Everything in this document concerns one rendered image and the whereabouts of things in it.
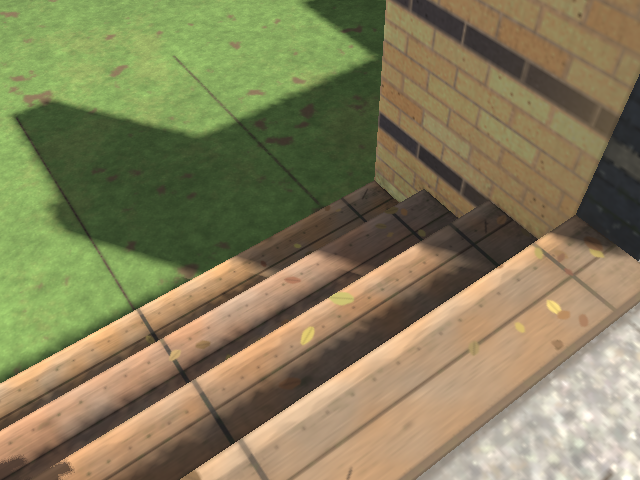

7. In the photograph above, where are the stairs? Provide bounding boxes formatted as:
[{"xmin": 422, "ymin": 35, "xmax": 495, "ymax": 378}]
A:
[{"xmin": 0, "ymin": 180, "xmax": 538, "ymax": 480}]

